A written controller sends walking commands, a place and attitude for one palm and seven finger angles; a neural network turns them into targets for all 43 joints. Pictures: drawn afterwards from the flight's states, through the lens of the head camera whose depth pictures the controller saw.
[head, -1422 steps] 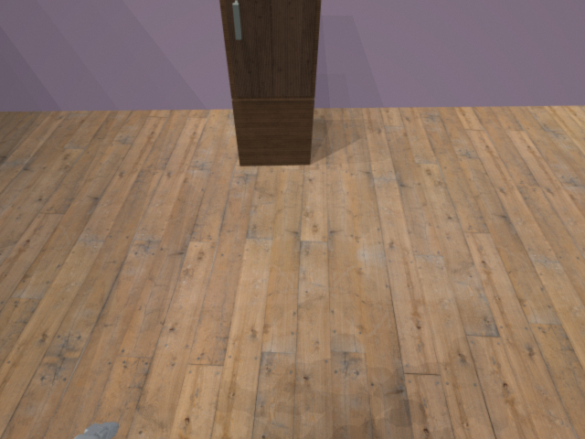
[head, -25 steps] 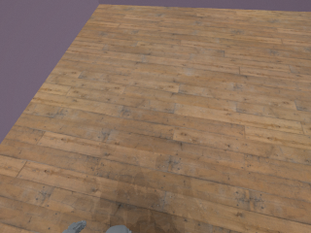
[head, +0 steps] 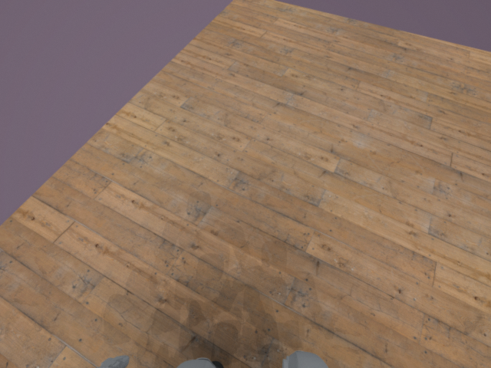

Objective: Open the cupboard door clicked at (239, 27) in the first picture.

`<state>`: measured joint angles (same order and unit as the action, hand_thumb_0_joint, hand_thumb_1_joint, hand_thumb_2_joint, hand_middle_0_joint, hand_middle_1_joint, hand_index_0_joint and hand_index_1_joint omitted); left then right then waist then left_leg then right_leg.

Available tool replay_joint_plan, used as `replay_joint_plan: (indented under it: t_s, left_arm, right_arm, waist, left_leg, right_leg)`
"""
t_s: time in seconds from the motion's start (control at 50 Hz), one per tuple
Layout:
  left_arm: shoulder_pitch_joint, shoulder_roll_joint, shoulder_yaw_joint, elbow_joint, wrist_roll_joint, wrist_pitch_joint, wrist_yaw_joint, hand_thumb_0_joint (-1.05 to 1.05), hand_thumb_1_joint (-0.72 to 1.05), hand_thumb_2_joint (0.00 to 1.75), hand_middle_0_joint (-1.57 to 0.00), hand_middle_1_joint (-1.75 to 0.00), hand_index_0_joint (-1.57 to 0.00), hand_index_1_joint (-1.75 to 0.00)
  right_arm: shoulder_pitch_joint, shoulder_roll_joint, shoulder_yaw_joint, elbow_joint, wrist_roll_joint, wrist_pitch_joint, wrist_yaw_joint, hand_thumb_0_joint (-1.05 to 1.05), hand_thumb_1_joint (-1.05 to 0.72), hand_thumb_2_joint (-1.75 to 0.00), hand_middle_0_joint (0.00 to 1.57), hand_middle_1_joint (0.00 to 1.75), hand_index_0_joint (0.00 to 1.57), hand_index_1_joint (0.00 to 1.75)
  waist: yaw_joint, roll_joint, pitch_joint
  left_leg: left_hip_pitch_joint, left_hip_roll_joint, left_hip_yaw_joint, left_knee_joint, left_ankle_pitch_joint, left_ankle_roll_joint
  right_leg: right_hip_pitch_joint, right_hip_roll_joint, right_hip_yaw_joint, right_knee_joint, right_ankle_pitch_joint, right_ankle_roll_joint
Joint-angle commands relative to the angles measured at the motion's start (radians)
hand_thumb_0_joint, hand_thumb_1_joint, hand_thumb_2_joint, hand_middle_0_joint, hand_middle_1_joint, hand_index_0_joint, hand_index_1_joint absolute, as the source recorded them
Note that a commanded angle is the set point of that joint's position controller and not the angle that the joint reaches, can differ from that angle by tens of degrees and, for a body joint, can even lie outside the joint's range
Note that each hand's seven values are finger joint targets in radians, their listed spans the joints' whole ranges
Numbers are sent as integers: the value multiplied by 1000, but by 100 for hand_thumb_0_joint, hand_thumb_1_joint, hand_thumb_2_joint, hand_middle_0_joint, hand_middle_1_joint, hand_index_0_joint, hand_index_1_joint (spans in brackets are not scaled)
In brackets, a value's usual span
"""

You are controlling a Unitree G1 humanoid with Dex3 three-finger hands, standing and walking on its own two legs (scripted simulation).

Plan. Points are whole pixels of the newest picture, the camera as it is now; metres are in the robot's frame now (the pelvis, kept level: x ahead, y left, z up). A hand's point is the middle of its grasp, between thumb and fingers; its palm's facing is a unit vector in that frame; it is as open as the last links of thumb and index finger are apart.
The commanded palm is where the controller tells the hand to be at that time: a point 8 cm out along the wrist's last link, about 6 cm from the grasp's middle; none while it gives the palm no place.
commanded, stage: turn to face it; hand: left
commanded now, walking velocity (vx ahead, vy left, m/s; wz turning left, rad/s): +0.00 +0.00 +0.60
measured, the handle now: out of the picture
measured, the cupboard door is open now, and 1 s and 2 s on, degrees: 51 51 51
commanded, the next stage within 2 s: none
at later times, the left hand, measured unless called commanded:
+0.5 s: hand out of the picture +0.02 +0.12 -0.16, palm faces +0.36 -0.90 -0.24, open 7.4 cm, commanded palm none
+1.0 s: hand out of the picture +0.04 +0.15 -0.15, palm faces +0.59 -0.75 -0.29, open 7.4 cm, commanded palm none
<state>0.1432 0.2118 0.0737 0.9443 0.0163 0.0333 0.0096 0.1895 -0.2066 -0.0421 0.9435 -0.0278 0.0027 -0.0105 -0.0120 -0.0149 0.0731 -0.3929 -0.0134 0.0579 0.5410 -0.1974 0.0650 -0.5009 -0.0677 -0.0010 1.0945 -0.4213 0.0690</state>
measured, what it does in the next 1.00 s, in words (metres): steps to the right, turning left: right foot, then left foot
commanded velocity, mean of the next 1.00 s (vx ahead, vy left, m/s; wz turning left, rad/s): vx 0.00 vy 0.00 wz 0.60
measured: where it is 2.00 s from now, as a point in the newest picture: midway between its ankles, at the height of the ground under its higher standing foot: outside the picture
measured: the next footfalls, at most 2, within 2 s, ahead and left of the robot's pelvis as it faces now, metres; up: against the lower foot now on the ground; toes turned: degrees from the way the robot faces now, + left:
right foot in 0.20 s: +0.07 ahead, -0.18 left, +0.00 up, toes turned +7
left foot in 0.60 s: +0.02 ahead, +0.05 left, +0.00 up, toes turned +32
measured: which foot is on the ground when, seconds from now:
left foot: down 0.00-0.20, up 0.22-0.58, down 0.60-1.00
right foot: up 0.00-0.18, down 0.20-0.60, up 0.62-0.98, down 1.00-1.00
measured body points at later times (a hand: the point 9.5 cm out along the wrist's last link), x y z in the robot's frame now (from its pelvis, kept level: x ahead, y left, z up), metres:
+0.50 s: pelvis +0.03 -0.08 +0.01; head +0.09 -0.07 +0.45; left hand +0.00 +0.16 -0.14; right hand +0.22 -0.30 -0.14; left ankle -0.01 +0.05 -0.68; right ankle +0.03 -0.18 -0.73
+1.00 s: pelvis +0.07 -0.10 -0.01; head +0.12 -0.07 +0.44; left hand +0.00 +0.19 -0.13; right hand +0.27 -0.26 -0.16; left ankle -0.01 +0.02 -0.73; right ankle +0.14 -0.20 -0.74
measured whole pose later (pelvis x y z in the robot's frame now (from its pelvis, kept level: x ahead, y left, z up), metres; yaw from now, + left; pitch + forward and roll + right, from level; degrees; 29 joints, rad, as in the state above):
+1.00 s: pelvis +0.07 -0.10 -0.01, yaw +38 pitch +2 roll +1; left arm 0.12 0.24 0.06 0.84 0.01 0.02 0.01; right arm 0.19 -0.22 -0.07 0.91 -0.02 0.05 0.01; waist -0.02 0.02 0.08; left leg -0.35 -0.03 -0.11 0.60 -0.29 -0.02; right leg -0.32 -0.03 -0.03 0.59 -0.31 0.05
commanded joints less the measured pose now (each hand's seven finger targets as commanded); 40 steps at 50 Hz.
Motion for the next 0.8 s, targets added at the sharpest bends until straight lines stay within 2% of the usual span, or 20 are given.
replay_joint_plan:
  t_s: [0.0, 0.08, 0.14, 0.16, 0.18, 0.2, 0.22, 0.26, 0.3, 0.36, 0.46, 0.5, 0.54, 0.56, 0.58, 0.6, 0.62, 0.64, 0.7, 0.78]
  left_arm:
    - [19, 67, 9, -87, 3, -12, 4, 0, 90, 90, -20, -30, -20, -30]
    - [-2, 75, 5, -117, 0, -15, 5, 0, 90, 90, -20, -30, -20, -30]
    - [109, 109, 14, -103, -2, -27, 9, 0, 90, 90, -20, -30, -20, -30]
    - [149, 163, 28, -101, 5, -35, 16, 0, 90, 90, -20, -30, -20, -30]
    - [161, 262, 45, -106, 21, -42, 23, 0, 90, 90, -20, -30, -20, -30]
    - [117, 274, 30, -125, 13, -36, 24, 0, 90, 90, -20, -30, -20, -30]
    - [76, 225, 25, -131, 10, -41, 27, 0, 90, 90, -20, -30, -20, -30]
    - [-2, 155, 6, -145, 6, -43, 27, 0, 90, 90, -20, -30, -20, -30]
    - [46, 144, 3, -137, 5, -53, 25, 0, 90, 90, -20, -30, -20, -30]
    - [143, 174, 11, -104, 6, -55, 25, 0, 90, 90, -20, -30, -20, -30]
    - [176, 207, 21, -88, 13, -49, 22, 0, 90, 90, -20, -30, -20, -30]
    - [172, 218, 28, -86, 13, -48, 21, 0, 90, 90, -20, -30, -20, -30]
    - [147, 225, 32, -84, 6, -50, 15, 0, 90, 90, -20, -30, -20, -30]
    - [122, 216, 31, -98, -3, -47, 11, 0, 90, 90, -20, -30, -20, -30]
    - [89, 141, 13, -145, -10, -42, 0, 0, 90, 90, -20, -30, -20, -30]
    - [36, 146, 6, -184, 2, -26, 10, 0, 90, 90, -20, -30, -20, -30]
    - [-8, 134, 7, -176, 3, -16, 18, 0, 90, 90, -20, -30, -20, -30]
    - [-20, 138, 8, -159, 1, -17, 18, 0, 90, 90, -20, -30, -20, -30]
    - [50, 131, 15, -107, 4, -3, 1, 0, 90, 90, -20, -30, -20, -30]
    - [40, 118, 13, -115, 3, -2, -1, 0, 90, 90, -20, -30, -20, -30]
  right_arm:
    - [60, -208, -60, -55, 3, -3, -4, 0, -90, -90, 20, 30, 20, 30]
    - [30, -221, -79, -76, -2, 13, 3, 0, -90, -90, 20, 30, 20, 30]
    - [-43, -220, -86, -107, 8, 25, 7, 0, -90, -90, 20, 30, 20, 30]
    - [-50, -173, -82, -123, 16, 27, 12, 0, -90, -90, 20, 30, 20, 30]
    - [-57, -106, -70, -149, 20, 26, 18, 0, -90, -90, 20, 30, 20, 30]
    - [-72, -135, -73, -157, 7, 27, 24, 0, -90, -90, 20, 30, 20, 30]
    - [-72, -137, -78, -133, 5, 41, 24, 0, -90, -90, 20, 30, 20, 30]
    - [-48, -124, -71, -102, 7, 51, 34, 0, -90, -90, 20, 30, 20, 30]
    - [-61, -104, -58, -97, 12, 51, 40, 0, -90, -90, 20, 30, 20, 30]
    - [-127, -88, -44, -108, 15, 53, 42, 0, -90, -90, 20, 30, 20, 30]
    - [-172, -85, -32, -125, 19, 48, 44, 0, -90, -90, 20, 30, 20, 30]
    - [-157, -91, -30, -128, 20, 40, 41, 0, -90, -90, 20, 30, 20, 30]
    - [-76, -118, -38, -113, 15, 32, 38, 0, -90, -90, 20, 30, 20, 30]
    - [17, -178, -55, -90, 8, 25, 35, 0, -90, -90, 20, 30, 20, 30]
    - [101, -307, -88, -80, -1, 19, 29, 0, -90, -90, 20, 30, 20, 30]
    - [149, -341, -89, -61, 11, 30, 25, 0, -90, -90, 20, 30, 20, 30]
    - [131, -315, -87, -63, 12, 23, 9, 0, -90, -90, 20, 30, 20, 30]
    - [78, -284, -78, -78, 10, 20, -2, 0, -90, -90, 20, 30, 20, 30]
    - [-42, -235, -59, -107, 7, 12, -4, 0, -90, -90, 20, 30, 20, 30]
    - [-26, -231, -62, -100, 6, 9, 2, 0, -90, -90, 20, 30, 20, 30]
  waist:
    - [-13, 136, -182]
    - [-17, 180, -154]
    - [40, 166, -164]
    - [60, 40, -175]
    - [73, -268, -145]
    - [64, -231, -105]
    - [34, -233, -97]
    - [-15, -195, -42]
    - [0, -180, -69]
    - [42, -148, -87]
    - [60, -202, -94]
    - [52, -195, -117]
    - [1, -140, -165]
    - [-58, -33, -213]
    - [-103, 293, -245]
    - [-108, 241, -240]
    - [-104, 240, -228]
    - [-80, 235, -180]
    - [-2, 159, -116]
    - [1, 150, -120]
  left_leg:
    - [201, 245, -313, -200, 240, 102]
    - [138, 216, -356, -176, 200, 89]
    - [5, 158, -355, -95, 109, 40]
    - [-133, 87, -302, 6, -52, -14]
    - [-295, -66, -94, 265, -313, -104]
    - [-262, -33, -100, 509, -411, -98]
    - [-247, -2, -125, 648, -355, -101]
    - [-247, 46, -94, 720, -233, -121]
    - [-233, 44, -52, 638, -215, -136]
    - [-197, 38, -2, 470, -236, -141]
    - [-102, 27, 49, 263, -257, -118]
    - [-35, 16, 68, 165, -233, -103]
    - [145, -3, 76, -18, -96, -83]
    - [362, 80, 3, -100, 143, -45]
    - [536, 392, -421, -121, 569, 121]
    - [484, 483, -451, -123, 653, 208]
    - [445, 434, -451, -129, 618, 195]
    - [376, 383, -396, -136, 557, 168]
    - [239, 262, -256, -178, 398, 96]
    - [225, 232, -271, -189, 325, 95]
  right_leg:
    - [-9, 9, -3, -110, 11, 13]
    - [105, 53, -29, -315, -12, 2]
    - [336, 68, -40, -593, 147, -12]
    - [474, -56, 73, -744, 113, -49]
    - [505, -347, 380, -855, 125, -160]
    - [357, -446, 370, -854, 214, -231]
    - [300, -379, 336, -833, 243, -224]
    - [298, -275, 109, -767, 454, -189]
    - [387, -243, 6, -716, 685, -166]
    - [497, -256, -44, -674, 860, -160]
    - [517, -288, -81, -639, 887, -173]
    - [514, -299, -96, -594, 903, -168]
    - [444, -280, -151, -458, 878, -120]
    - [274, -257, -191, -293, 686, -71]
    - [-55, -87, -208, -39, -89, 13]
    - [-115, -61, -71, 64, -263, 3]
    - [-156, -63, -19, 102, -217, 9]
    - [-151, -67, 8, 114, -157, 14]
    - [-73, -45, 5, 75, 3, 20]
    - [-23, -15, -8, -62, 28, 24]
